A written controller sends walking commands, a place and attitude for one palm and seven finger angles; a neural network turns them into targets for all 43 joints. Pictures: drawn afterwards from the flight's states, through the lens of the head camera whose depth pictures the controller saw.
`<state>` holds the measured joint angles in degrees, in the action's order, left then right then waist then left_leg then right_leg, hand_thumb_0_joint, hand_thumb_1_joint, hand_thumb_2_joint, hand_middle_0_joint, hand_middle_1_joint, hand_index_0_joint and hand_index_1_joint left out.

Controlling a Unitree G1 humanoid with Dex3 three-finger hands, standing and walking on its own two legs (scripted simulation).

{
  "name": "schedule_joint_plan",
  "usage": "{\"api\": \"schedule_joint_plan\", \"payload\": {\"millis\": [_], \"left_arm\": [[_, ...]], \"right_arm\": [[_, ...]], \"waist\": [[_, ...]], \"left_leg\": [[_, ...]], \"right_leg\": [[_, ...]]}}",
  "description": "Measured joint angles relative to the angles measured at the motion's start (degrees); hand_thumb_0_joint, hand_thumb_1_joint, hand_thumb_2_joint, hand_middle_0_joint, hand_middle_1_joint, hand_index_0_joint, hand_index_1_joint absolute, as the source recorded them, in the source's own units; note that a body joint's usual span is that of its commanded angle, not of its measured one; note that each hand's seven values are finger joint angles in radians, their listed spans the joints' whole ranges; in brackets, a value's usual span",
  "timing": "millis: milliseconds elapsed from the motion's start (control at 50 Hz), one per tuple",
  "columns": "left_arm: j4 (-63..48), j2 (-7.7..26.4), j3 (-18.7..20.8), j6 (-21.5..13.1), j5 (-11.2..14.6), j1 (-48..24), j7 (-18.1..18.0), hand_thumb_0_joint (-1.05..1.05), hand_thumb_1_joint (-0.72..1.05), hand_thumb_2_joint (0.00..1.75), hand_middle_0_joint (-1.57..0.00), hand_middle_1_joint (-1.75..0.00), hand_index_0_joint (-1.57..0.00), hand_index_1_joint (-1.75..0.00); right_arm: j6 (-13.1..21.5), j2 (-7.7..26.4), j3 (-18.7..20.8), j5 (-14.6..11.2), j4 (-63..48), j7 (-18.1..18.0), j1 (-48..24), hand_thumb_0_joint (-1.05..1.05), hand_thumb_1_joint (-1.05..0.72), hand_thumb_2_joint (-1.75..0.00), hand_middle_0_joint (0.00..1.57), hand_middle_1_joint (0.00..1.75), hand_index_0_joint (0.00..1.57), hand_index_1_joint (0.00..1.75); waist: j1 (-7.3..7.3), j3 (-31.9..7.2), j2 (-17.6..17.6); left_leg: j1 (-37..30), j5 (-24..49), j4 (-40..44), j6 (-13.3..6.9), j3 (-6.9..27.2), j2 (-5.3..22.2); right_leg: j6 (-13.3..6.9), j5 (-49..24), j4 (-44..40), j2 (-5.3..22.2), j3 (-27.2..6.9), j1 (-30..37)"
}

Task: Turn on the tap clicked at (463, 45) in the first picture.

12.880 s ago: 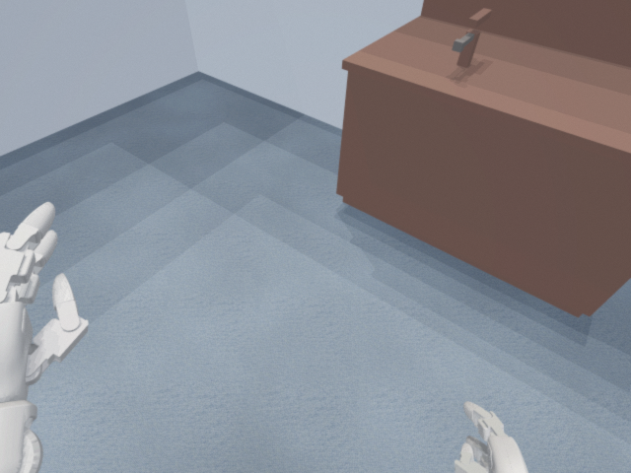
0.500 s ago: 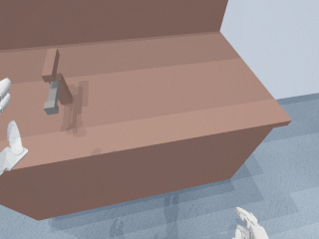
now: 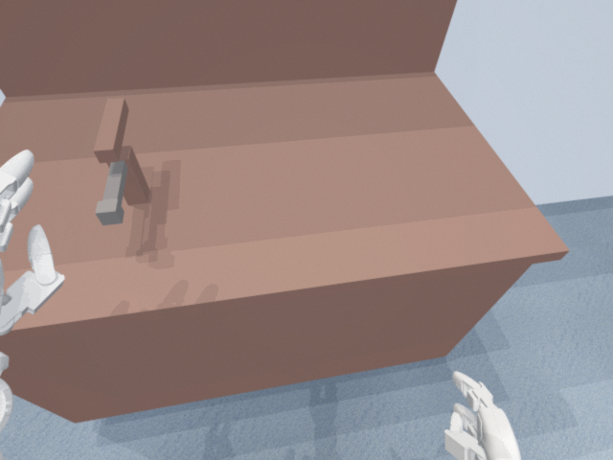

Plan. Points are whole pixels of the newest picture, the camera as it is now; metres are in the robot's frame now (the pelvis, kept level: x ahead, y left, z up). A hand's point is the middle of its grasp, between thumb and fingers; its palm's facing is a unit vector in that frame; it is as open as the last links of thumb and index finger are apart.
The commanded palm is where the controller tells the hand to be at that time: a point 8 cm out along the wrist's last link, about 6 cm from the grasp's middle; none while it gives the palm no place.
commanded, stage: look again from close up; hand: left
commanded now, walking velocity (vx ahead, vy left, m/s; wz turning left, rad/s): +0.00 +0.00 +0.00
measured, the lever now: (110, 212) +0.42 +0.34 +0.04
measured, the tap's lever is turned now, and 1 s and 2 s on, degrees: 0 0 0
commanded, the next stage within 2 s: come to a stop and stand still in 0.20 s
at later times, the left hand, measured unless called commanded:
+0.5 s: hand out of the picture +0.19 +0.30 +0.17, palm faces +0.46 -0.85 -0.27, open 7.4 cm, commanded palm +0.13 +0.32 +0.18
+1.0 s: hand (68, 323) +0.20 +0.25 +0.15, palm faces +0.26 -0.86 -0.43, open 7.4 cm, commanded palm +0.16 +0.29 +0.18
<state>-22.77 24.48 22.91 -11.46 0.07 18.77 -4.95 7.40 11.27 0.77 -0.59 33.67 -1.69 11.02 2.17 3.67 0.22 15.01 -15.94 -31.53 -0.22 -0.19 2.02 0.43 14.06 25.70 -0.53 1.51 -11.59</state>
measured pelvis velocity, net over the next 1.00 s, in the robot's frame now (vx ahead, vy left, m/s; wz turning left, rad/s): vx -0.02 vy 0.02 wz -0.05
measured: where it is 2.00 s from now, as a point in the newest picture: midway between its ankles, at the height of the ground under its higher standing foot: outside the picture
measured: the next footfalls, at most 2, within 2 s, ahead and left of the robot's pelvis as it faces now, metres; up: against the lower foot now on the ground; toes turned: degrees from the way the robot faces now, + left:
none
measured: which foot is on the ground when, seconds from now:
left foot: down 0.00-1.00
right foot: down 0.00-1.00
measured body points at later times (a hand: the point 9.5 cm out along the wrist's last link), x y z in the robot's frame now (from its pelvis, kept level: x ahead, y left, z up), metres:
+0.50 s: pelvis -0.03 +0.04 +0.00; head -0.03 +0.08 +0.45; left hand +0.16 +0.35 +0.18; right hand +0.14 -0.17 -0.06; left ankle +0.00 +0.12 -0.74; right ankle +0.00 -0.12 -0.74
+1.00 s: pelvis -0.02 +0.02 +0.00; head -0.01 +0.02 +0.45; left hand +0.18 +0.29 +0.17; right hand +0.14 -0.21 -0.08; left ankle +0.00 +0.12 -0.74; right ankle +0.00 -0.13 -0.74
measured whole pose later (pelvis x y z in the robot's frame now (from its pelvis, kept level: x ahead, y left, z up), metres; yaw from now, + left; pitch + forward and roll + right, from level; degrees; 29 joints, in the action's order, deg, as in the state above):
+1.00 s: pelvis -0.02 +0.02 +0.00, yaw -3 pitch +0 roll -1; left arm -22.5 20.1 18.2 -13.8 1.3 27.0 -2.9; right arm 8.4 11.5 -0.4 -0.6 33.9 -1.2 13.0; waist 1.1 1.5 1.1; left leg 13.9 -13.5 -27.5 -1.8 -4.1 0.6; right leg 2.4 11.1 24.3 0.6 -3.1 -13.0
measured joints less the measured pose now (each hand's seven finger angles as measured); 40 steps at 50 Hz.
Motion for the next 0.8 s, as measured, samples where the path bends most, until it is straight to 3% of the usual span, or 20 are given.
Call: {"api": "schedule_joint_plan", "payload": {"millis": [40, 80, 180, 220, 280, 360, 420, 500, 600, 680, 700, 720, 760, 800], "left_arm": [[4.19, 2.22, 2.49, -1.69, 0.55, -4.28, 0.0, 0.01, 0.89, 0.89, -0.22, -0.3, -0.21, -0.3], [5.21, 1.22, 3.36, -1.41, 1.7, -5.07, -0.97, 0.01, 0.89, 0.89, -0.22, -0.3, -0.21, -0.3], [-1.16, -4.88, -3.26, -0.56, 2.04, 1.42, -1.19, 0.02, 0.9, 0.9, -0.21, -0.3, -0.2, -0.3], [-3.26, -5.19, -5.7, -0.97, 1.75, 4.16, -0.48, 0.02, 0.89, 0.9, -0.21, -0.3, -0.2, -0.3], [-3.9, -2.8, -5.17, -1.54, 1.68, 5.98, 0.0, 0.02, 0.89, 0.89, -0.21, -0.3, -0.21, -0.3], [-1.82, -0.53, -1.04, -1.85, 2.08, 3.75, -0.64, 0.02, 0.89, 0.89, -0.22, -0.3, -0.22, -0.3], [-0.61, -1.73, 0.42, -2.16, 2.07, 1.16, -1.39, 0.02, 0.89, 0.89, -0.22, -0.3, -0.21, -0.3], [-0.17, -5.54, -1.81, -2.19, 1.34, -0.76, -1.85, 0.02, 0.89, 0.9, -0.21, -0.3, -0.21, -0.3], [1.34, -7.32, -5.22, -1.9, 0.17, -0.73, -1.52, 0.01, 0.89, 0.9, -0.21, -0.3, -0.2, -0.3], [1.96, -5.97, -4.83, -1.44, 0.03, 0.02, -1.08, 0.01, 0.89, 0.9, -0.21, -0.3, -0.21, -0.3], [2.12, -3.89, -3.55, -1.17, -2.41, -2.3, 0.14, 0.02, 0.89, 0.9, -0.21, -0.3, -0.21, -0.3], [4.1, -0.93, -1.82, -2.86, -3.17, -6.22, 1.19, 0.02, 0.89, 0.89, -0.22, -0.3, -0.21, -0.3], [7.13, 2.38, 1.83, -4.23, -1.25, -11.45, 1.11, 0.02, 0.88, 0.89, -0.22, -0.3, -0.21, -0.3], [7.2, 1.99, 3.91, -3.63, 0.64, -12.1, 0.32, 0.02, 0.89, 0.89, -0.21, -0.3, -0.21, -0.3]], "right_arm": [[0.36, -0.08, -0.65, 0.04, 0.81, 0.59, -0.36, 0.01, -0.9, -0.9, 0.2, 0.3, 0.2, 0.3], [0.88, 0.16, -0.82, -0.24, 0.36, 1.41, -0.36, 0.01, -0.9, -0.9, 0.2, 0.3, 0.2, 0.3], [1.74, 0.75, -0.47, -0.47, -0.96, 2.45, 0.08, 0.01, -0.9, -0.9, 0.2, 0.3, 0.2, 0.3], [1.58, 0.18, -0.76, -0.44, -1.17, 2.12, 0.21, 0.01, -0.9, -0.9, 0.2, 0.3, 0.2, 0.3], [0.99, -1.11, -1.49, -0.43, -1.37, 1.2, 0.56, 0.01, -0.9, -0.9, 0.2, 0.3, 0.2, 0.3], [0.88, -1.88, -2.23, -0.37, -1.33, 0.55, 1.34, 0.01, -0.9, -0.9, 0.2, 0.3, 0.2, 0.3], [1.34, -1.75, -2.56, -0.26, -0.71, 0.79, 1.84, 0.01, -0.9, -0.9, 0.2, 0.3, 0.2, 0.3], [1.84, -1.54, -2.8, -0.14, 0.11, 1.3, 2.27, 0.01, -0.9, -0.9, 0.2, 0.3, 0.21, 0.3], [1.67, -1.84, -3.39, 0.2, 0.53, 1.4, 1.88, 0.01, -0.9, -0.9, 0.2, 0.3, 0.21, 0.3], [1.37, -2.23, -3.62, 0.44, 0.27, 1.16, 1.48, 0.01, -0.9, -0.9, 0.2, 0.3, 0.21, 0.3], [1.81, -2.23, -3.41, 1.21, -0.27, 0.96, 1.93, 0.01, -0.9, -0.9, 0.2, 0.3, 0.21, 0.3], [2.4, -2.36, -3.49, 1.46, 0.13, 0.75, 1.93, 0.01, -0.9, -0.9, 0.2, 0.3, 0.21, 0.3], [2.24, -2.55, -3.46, 0.97, 0.92, 1.3, 0.81, 0.01, -0.9, -0.9, 0.2, 0.3, 0.21, 0.3], [2.57, -1.94, -2.76, 0.55, 0.12, 1.89, 0.63, 0.01, -0.9, -0.9, 0.2, 0.3, 0.21, 0.3]], "waist": [[1.11, 0.87, -1.18], [0.86, 1.41, -1.66], [-1.01, 1.32, -1.51], [-1.7, 0.98, -2.13], [-2.17, 0.52, -3.44], [-1.12, 0.18, -4.08], [0.14, -0.25, -3.78], [1.25, -1.01, -3.08], [0.81, -1.48, -2.22], [-0.22, -1.14, -1.93], [0.23, -0.75, -2.07], [0.8, -0.35, -2.75], [1.13, 0.93, -3.65], [0.74, 1.27, -2.74]], "left_leg": [[-0.68, 1.83, 1.56, 0.06, -0.83, -0.08], [-1.52, 1.32, 2.96, -0.29, -1.89, -0.54], [-2.14, 1.34, 3.09, -1.93, -3.43, -1.97], [-2.18, 1.31, 2.82, -2.32, -3.56, -2.4], [-2.16, 1.51, 2.56, -2.58, -3.35, -2.76], [-1.87, 1.93, 2.19, -2.8, -2.88, -2.83], [-1.7, 2.22, 2.1, -2.99, -2.71, -2.82], [-1.86, 2.54, 2.34, -3.21, -2.67, -3.0], [-2.19, 2.76, 2.67, -3.04, -2.47, -2.86], [-2.36, 3.09, 3.41, -2.57, -2.3, -2.27], [-1.44, 3.08, 2.83, -2.41, -1.98, -2.02], [-0.39, 3.23, 2.48, -2.24, -1.7, -2.02], [-0.13, 3.99, 3.12, -1.85, -1.87, -2.07], [0.19, 3.99, 3.04, -1.73, -2.37, -1.97]], "right_leg": [[0.08, -0.67, -0.13, 0.08, -1.02, -0.45], [0.6, -1.19, -0.36, 0.56, -2.03, -0.54], [2.24, -1.67, -0.41, 2.01, -3.52, -0.28], [2.62, -1.57, -0.03, 2.45, -3.65, -0.27], [2.74, -1.61, 0.26, 2.8, -3.43, -0.15], [2.4, -2.21, -0.12, 2.85, -2.93, 0.13], [1.78, -2.66, -0.64, 2.8, -2.73, 0.3], [0.84, -2.51, -0.7, 2.69, -3.04, 0.46], [1.8, -3.36, -1.79, 2.47, -3.16, 1.15], [2.42, -4.39, -3.51, 1.92, -3.04, 1.74], [2.38, -4.49, -3.3, 1.67, -2.72, 1.11], [2.23, -4.33, -2.42, 1.66, -2.45, -0.11], [1.23, -3.98, -1.12, 1.67, -2.61, -1.37], [0.76, -3.74, -0.36, 1.57, -3.11, -2.2]]}}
